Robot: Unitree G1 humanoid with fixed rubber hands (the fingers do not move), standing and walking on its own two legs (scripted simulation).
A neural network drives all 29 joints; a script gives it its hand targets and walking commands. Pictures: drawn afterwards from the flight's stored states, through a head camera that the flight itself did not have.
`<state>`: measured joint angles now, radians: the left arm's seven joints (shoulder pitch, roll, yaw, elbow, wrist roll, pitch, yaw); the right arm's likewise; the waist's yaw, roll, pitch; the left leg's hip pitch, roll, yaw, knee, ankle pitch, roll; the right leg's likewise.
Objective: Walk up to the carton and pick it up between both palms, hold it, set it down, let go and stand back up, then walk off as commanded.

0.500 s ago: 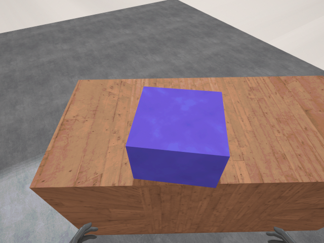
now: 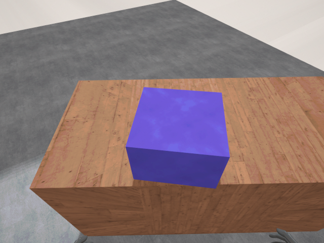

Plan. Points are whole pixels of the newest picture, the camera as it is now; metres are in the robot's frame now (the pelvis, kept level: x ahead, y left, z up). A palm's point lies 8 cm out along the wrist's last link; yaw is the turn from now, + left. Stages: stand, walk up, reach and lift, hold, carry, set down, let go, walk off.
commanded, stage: stand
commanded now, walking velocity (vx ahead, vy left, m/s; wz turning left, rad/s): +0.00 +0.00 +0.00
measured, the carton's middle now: (178, 135) +0.47 -0.03 -0.05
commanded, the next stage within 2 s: walk off in 0.08 s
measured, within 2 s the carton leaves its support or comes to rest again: neither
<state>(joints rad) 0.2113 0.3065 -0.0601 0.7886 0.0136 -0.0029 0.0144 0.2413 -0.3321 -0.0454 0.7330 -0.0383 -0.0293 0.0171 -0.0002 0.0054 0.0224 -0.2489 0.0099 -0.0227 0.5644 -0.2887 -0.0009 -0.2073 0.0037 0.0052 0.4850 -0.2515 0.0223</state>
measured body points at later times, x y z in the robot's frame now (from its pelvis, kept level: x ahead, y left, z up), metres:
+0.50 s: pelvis -0.02 -0.02 +0.00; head -0.01 -0.02 +0.44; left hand +0.09 +0.28 -0.11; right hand +0.10 -0.31 -0.11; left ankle +0.01 +0.11 -0.73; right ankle -0.02 -0.13 -0.72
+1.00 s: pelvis -0.11 -0.04 -0.02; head -0.06 -0.05 +0.43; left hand +0.00 +0.26 -0.13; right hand -0.01 -0.35 -0.14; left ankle -0.12 +0.09 -0.69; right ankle -0.04 -0.13 -0.73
